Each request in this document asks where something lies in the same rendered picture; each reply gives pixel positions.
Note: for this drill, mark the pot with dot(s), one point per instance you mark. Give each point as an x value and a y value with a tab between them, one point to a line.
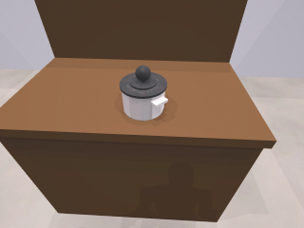
143	109

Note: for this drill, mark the lid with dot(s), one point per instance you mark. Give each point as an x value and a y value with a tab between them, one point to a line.
134	88

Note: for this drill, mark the knob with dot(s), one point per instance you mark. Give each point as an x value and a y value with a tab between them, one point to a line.
143	73

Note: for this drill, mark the table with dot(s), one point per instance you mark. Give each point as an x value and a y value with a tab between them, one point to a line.
67	129

